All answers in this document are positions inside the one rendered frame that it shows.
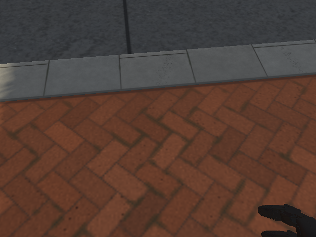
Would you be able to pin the right robot hand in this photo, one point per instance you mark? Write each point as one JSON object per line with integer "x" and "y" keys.
{"x": 292, "y": 216}

